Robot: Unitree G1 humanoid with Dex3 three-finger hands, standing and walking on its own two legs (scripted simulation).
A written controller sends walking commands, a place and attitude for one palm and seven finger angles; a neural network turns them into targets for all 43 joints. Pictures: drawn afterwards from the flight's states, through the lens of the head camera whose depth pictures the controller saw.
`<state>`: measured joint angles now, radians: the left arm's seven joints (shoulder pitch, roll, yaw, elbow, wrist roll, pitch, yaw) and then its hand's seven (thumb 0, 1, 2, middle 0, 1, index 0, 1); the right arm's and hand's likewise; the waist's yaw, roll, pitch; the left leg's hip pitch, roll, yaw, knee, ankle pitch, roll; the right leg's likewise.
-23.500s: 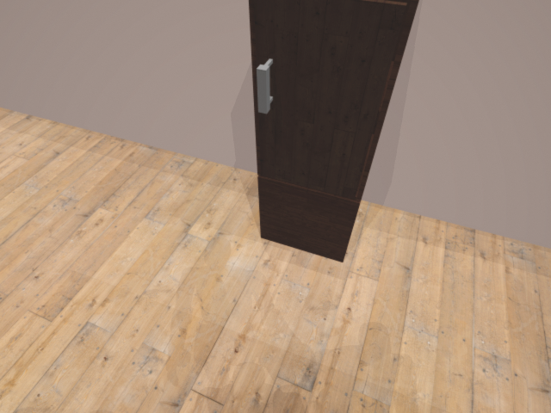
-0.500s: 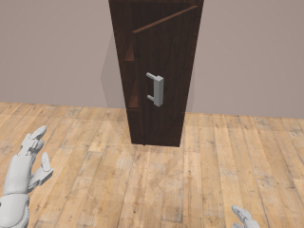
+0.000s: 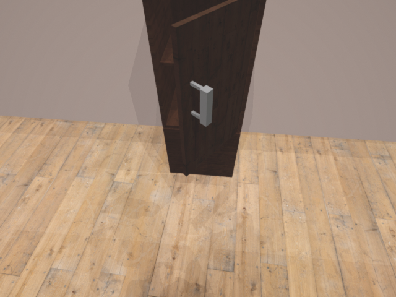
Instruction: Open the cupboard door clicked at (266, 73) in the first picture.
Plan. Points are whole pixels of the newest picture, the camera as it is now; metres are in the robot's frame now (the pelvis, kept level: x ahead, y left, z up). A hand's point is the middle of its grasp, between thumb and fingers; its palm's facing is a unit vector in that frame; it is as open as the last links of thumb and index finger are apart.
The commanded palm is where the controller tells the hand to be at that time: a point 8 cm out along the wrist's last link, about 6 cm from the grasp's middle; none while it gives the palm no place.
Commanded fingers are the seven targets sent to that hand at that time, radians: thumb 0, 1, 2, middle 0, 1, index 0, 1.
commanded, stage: let the arm hang, fingers relaxed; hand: left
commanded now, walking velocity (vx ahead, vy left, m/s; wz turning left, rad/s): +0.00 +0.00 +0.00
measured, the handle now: (200, 103) +0.62 +0.03 +0.02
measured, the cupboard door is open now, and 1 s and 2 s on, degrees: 53 53 53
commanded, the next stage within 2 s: look to check the result in 0.52 s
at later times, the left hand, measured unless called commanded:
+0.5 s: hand out of the picture +0.01 +0.16 -0.17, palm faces +0.05 -0.98 -0.19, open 7.3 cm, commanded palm none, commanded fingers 0.00 0.90 0.90 -0.20 -0.30 -0.20 -0.30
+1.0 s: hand out of the picture +0.02 +0.16 -0.17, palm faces +0.04 -0.98 -0.20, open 7.4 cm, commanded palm none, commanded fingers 0.00 0.90 0.90 -0.20 -0.30 -0.20 -0.30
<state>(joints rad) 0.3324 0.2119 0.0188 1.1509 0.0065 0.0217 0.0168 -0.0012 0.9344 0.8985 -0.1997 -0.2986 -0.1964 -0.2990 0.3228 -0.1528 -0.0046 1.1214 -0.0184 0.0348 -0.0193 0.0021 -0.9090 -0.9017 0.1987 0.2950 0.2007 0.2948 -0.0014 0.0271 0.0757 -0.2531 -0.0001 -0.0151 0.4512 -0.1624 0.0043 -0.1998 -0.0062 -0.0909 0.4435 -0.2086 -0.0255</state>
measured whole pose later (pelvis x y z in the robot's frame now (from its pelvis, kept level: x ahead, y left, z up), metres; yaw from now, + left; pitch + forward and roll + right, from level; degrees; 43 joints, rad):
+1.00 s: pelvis +0.02 -0.02 +0.00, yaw +0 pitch -2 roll +0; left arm 0.24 0.14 0.02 1.16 0.00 -0.01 0.03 0.01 0.91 0.90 -0.20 -0.30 -0.20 -0.30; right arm 0.26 -0.14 0.00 1.15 -0.02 0.01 -0.03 0.00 -0.91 -0.90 0.20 0.29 0.20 0.29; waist 0.00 0.02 0.07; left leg -0.20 0.01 -0.02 0.41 -0.17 -0.02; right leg -0.16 0.01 -0.09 0.42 -0.23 -0.04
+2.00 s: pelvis +0.01 -0.02 +0.00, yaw -23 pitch +0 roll +2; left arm 0.21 0.22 0.08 0.96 0.02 0.04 0.01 0.01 0.90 0.90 -0.20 -0.30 -0.20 -0.30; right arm 0.07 -0.21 -0.06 0.89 0.00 0.04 -0.03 0.00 -0.91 -0.90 0.20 0.29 0.20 0.29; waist 0.03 -0.02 0.10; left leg -0.34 0.01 0.00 0.72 -0.41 -0.04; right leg -0.29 0.08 0.18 0.52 -0.22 -0.04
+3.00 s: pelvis +0.02 -0.09 +0.00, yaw -59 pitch +0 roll +1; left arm 0.28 0.21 0.07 0.96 0.02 0.00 -0.03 0.01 0.90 0.90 -0.20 -0.30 -0.20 -0.30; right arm 0.17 -0.23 -0.06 0.89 -0.01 0.00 0.01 0.00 -0.91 -0.90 0.20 0.29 0.20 0.29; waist 0.02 -0.03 0.07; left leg -0.41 0.04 0.05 0.71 -0.35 -0.05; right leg -0.21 0.03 0.11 0.48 -0.28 -0.03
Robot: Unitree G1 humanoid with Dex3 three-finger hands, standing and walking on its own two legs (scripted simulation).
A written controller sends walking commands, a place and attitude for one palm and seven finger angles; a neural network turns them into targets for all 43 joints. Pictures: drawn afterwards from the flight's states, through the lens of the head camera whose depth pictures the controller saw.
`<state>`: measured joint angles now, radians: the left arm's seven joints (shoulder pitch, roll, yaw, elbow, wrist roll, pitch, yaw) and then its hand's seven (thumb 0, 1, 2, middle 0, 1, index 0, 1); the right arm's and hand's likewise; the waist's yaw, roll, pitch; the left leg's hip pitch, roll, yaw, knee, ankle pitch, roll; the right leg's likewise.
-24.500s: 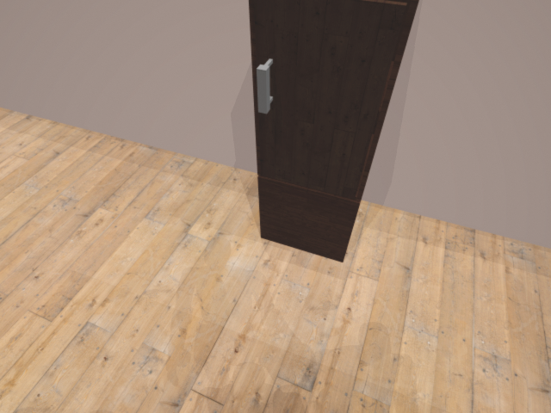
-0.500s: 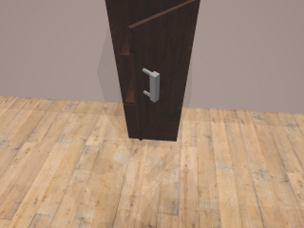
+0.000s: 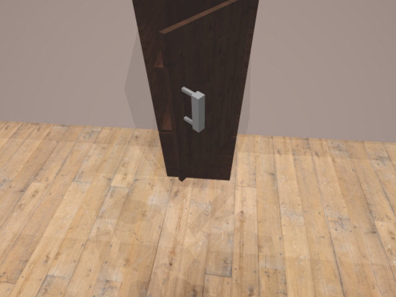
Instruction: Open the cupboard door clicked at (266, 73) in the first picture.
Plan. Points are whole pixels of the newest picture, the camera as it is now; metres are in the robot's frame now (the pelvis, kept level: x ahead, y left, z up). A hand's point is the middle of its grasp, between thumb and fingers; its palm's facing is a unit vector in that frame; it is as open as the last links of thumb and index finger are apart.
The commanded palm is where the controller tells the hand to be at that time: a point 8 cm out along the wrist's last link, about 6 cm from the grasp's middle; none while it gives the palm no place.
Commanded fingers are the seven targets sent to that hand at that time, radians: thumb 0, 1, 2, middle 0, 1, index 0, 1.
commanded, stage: look to check the result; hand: left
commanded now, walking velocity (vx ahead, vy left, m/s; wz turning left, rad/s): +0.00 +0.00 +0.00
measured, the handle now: (192, 109) +0.59 +0.05 +0.02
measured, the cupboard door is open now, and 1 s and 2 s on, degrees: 53 53 53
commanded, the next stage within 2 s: walk to a spot facing it in 0.12 s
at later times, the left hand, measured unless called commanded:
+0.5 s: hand out of the picture +0.02 +0.18 -0.18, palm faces -0.02 -0.98 -0.20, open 7.4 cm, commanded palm none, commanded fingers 0.00 0.90 0.90 -0.20 -0.30 -0.20 -0.30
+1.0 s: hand out of the picture +0.11 +0.17 -0.17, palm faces -0.29 -0.92 -0.27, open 7.4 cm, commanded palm none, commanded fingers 0.00 0.90 0.90 -0.20 -0.30 -0.20 -0.30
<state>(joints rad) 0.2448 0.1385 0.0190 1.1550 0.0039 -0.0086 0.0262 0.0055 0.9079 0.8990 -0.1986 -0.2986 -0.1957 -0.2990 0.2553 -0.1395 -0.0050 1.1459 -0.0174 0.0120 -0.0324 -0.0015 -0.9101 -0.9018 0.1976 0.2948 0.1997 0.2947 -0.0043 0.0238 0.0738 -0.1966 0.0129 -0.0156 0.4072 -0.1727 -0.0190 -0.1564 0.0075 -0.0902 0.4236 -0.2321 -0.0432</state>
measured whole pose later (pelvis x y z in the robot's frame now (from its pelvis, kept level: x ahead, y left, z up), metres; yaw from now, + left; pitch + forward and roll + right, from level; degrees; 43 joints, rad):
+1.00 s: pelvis -0.01 -0.01 +0.00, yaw -22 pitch +0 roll +2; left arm 0.21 0.22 0.08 0.96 0.02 0.04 0.01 0.01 0.90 0.90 -0.20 -0.30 -0.20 -0.30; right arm 0.07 -0.21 -0.06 0.89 0.00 0.04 -0.03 0.00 -0.91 -0.90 0.20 0.29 0.20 0.29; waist 0.03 -0.02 0.10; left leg -0.34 0.01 0.00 0.72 -0.41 -0.04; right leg -0.29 0.08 0.18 0.52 -0.22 -0.04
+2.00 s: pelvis +0.00 -0.07 +0.00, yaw -59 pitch +0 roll +1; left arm 0.28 0.21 0.07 0.96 0.02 0.00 -0.03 0.01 0.90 0.90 -0.20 -0.30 -0.20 -0.30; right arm 0.17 -0.23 -0.06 0.89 -0.01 0.00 0.01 0.00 -0.91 -0.90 0.20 0.29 0.20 0.29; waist 0.02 -0.03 0.07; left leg -0.41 0.04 0.05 0.71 -0.35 -0.05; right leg -0.21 0.03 0.11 0.48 -0.28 -0.03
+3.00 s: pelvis +0.08 -0.48 -0.02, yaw -75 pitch +0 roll +1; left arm 0.13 0.17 0.06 0.99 0.02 -0.07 -0.03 0.01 0.91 0.90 -0.20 -0.30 -0.19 -0.30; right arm 0.40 -0.15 -0.04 1.12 -0.02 0.00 0.01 0.00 -0.91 -0.90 0.20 0.30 0.20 0.30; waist -0.02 0.02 0.07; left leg -0.27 0.13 0.09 0.94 -0.50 -0.03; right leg -0.36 -0.06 -0.12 0.65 -0.28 -0.04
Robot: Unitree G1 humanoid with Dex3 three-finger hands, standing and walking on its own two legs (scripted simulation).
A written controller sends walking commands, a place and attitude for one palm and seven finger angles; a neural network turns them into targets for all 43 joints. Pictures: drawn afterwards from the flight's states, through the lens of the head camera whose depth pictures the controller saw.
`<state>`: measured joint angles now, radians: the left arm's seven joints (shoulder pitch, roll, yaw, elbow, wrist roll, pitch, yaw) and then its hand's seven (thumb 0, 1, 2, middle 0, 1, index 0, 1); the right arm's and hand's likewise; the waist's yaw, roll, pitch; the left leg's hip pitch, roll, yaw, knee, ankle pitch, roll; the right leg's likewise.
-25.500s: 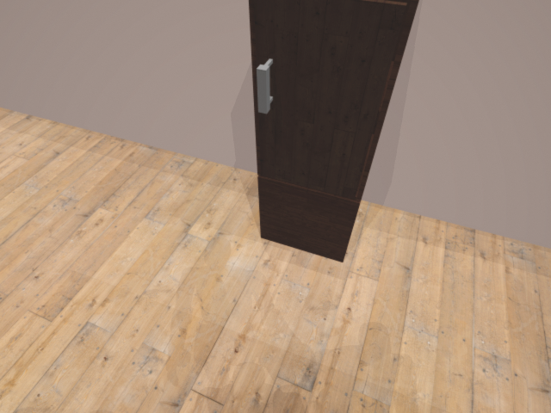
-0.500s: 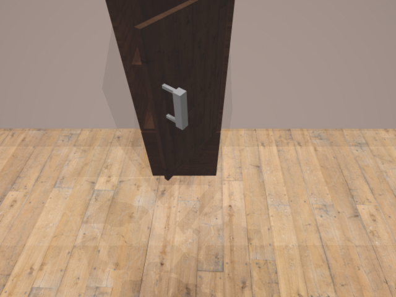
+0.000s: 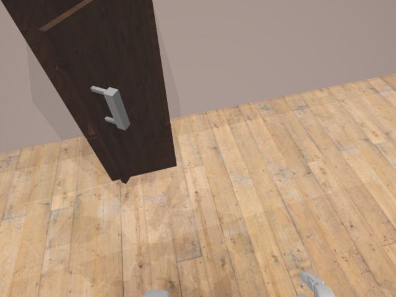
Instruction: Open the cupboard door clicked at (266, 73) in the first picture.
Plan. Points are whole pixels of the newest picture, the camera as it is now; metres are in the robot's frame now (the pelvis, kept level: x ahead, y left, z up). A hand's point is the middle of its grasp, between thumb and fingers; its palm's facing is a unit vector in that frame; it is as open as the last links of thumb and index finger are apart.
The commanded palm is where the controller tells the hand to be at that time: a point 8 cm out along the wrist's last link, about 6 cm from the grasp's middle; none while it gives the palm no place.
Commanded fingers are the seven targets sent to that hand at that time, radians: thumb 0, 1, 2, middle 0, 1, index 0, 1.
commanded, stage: walk to a spot facing it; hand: left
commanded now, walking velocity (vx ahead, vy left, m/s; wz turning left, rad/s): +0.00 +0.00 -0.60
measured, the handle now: (110, 107) +0.54 +0.28 +0.02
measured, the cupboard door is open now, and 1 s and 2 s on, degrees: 53 53 53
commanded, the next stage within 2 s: none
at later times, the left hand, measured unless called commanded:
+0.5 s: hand out of the picture +0.12 +0.17 -0.18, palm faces -0.27 -0.93 -0.24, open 7.4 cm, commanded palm none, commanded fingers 0.00 0.90 0.90 -0.20 -0.30 -0.20 -0.30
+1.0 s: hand (168, 280) +0.17 +0.09 -0.16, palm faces -0.53 -0.82 -0.21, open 7.4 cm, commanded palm none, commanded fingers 0.00 0.90 0.90 -0.20 -0.30 -0.20 -0.30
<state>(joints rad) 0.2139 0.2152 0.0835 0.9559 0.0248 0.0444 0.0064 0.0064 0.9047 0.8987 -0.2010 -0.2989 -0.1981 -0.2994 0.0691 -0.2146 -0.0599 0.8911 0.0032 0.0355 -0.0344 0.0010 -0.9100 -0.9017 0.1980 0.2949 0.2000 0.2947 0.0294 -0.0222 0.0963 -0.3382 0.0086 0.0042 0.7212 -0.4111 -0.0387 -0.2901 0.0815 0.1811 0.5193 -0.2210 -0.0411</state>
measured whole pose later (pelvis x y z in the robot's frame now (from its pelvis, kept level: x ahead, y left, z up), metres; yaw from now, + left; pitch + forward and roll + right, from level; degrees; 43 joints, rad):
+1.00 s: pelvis +0.03 -0.06 +0.00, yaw -36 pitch +0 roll +1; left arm 0.28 0.21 0.07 0.96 0.02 0.00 -0.03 0.01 0.90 0.90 -0.20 -0.30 -0.20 -0.30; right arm 0.17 -0.23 -0.06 0.89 -0.01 0.00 0.01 0.00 -0.91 -0.90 0.20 0.29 0.20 0.29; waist 0.02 -0.03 0.07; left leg -0.41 0.04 0.05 0.71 -0.35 -0.05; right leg -0.21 0.03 0.11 0.48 -0.28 -0.03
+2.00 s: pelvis +0.26 -0.41 -0.02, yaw -53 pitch +0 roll +1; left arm 0.13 0.17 0.06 0.99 0.02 -0.07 -0.03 0.01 0.91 0.90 -0.20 -0.30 -0.19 -0.30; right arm 0.40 -0.15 -0.04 1.12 -0.02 0.00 0.01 0.00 -0.91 -0.90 0.20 0.30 0.20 0.30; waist -0.02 0.02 0.07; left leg -0.27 0.13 0.09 0.94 -0.50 -0.03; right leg -0.36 -0.06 -0.12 0.65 -0.28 -0.04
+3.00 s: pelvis +0.45 -0.74 -0.01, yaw -37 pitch +1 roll +0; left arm 0.12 0.21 0.07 0.95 0.01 0.03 0.00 0.01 0.91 0.90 -0.20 -0.30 -0.19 -0.30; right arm 0.17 -0.22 -0.05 0.95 -0.03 0.02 -0.01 0.00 -0.91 -0.90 0.20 0.30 0.20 0.30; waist -0.01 0.01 0.09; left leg -0.34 0.04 0.03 0.57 -0.24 -0.01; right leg -0.42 -0.07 -0.05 0.92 -0.47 0.08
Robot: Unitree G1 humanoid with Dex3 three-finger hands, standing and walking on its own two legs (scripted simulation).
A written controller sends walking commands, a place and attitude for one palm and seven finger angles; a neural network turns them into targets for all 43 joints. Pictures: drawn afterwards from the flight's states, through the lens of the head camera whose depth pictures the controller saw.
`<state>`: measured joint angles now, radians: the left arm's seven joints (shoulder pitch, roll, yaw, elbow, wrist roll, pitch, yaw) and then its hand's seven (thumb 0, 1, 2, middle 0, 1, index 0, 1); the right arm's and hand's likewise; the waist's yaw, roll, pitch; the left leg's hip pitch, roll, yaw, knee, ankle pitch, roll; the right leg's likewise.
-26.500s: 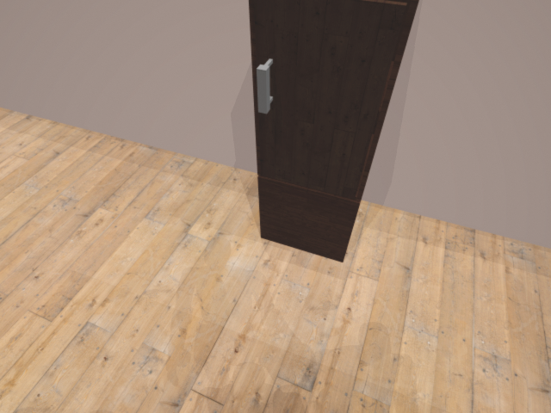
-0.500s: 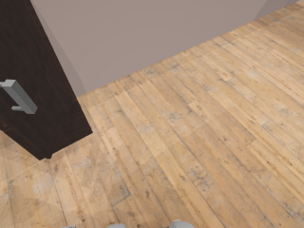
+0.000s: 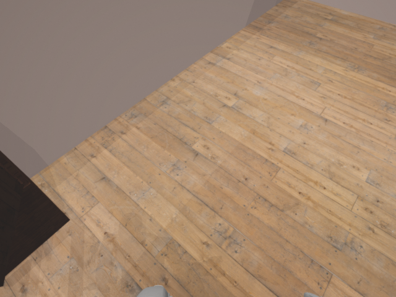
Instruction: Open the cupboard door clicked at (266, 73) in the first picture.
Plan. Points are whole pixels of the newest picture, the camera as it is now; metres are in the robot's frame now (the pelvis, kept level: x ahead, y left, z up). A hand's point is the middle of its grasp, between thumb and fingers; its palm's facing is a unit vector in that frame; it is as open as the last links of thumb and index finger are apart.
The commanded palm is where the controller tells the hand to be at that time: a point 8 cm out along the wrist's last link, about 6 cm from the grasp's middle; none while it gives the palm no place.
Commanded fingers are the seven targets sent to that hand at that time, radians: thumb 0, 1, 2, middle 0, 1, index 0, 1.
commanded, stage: walk to a spot facing it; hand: left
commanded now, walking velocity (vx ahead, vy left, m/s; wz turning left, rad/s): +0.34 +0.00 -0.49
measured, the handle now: out of the picture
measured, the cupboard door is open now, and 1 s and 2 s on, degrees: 53 53 53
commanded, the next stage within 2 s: turn to face it in 1.38 s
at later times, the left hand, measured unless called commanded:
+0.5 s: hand (172, 211) +0.35 +0.10 -0.16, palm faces -0.25 -0.94 -0.22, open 7.4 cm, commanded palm none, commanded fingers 0.00 0.90 0.90 -0.20 -0.30 -0.20 -0.30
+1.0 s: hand (212, 158) +0.54 +0.00 -0.17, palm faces -0.27 -0.94 -0.19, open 7.4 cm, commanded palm none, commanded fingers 0.00 0.90 0.90 -0.20 -0.30 -0.20 -0.30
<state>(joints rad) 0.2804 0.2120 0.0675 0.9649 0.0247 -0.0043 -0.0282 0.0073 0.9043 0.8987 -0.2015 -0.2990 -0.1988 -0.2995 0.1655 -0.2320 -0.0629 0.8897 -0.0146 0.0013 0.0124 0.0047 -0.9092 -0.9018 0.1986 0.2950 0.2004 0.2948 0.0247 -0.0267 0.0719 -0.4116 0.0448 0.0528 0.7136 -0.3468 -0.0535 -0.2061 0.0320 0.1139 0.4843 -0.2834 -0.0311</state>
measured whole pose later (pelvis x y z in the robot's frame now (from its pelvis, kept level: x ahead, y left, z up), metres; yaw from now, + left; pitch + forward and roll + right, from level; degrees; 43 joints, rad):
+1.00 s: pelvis +0.39 -0.15 -0.02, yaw -17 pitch +0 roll +1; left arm 0.13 0.17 0.06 0.99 0.02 -0.07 -0.03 0.01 0.91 0.90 -0.20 -0.30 -0.19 -0.30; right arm 0.40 -0.15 -0.04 1.12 -0.02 0.00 0.01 0.00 -0.91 -0.90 0.20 0.30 0.20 0.30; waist -0.02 0.02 0.07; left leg -0.27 0.13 0.09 0.94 -0.50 -0.03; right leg -0.36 -0.06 -0.12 0.65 -0.28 -0.04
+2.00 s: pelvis +0.74 -0.30 -0.01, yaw +0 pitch +1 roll +0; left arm 0.12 0.21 0.07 0.95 0.01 0.03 0.00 0.01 0.91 0.90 -0.20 -0.30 -0.19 -0.30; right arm 0.17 -0.22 -0.05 0.95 -0.03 0.02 -0.01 0.00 -0.91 -0.90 0.20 0.30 0.20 0.30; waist -0.01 0.01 0.09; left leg -0.34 0.04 0.03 0.57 -0.24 -0.01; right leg -0.42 -0.07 -0.05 0.92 -0.47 0.08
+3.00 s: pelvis +0.81 -0.38 -0.02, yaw +38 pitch +0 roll +1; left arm 0.22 0.20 0.04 0.89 0.01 0.02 0.00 0.01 0.90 0.90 -0.20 -0.30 -0.20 -0.30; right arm 0.12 -0.25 -0.07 0.89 -0.01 0.05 0.03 0.00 -0.91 -0.90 0.20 0.29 0.20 0.29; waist -0.01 -0.04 0.11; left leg -0.29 0.02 0.09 0.58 -0.25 -0.01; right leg -0.29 -0.16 -0.21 0.69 -0.38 0.04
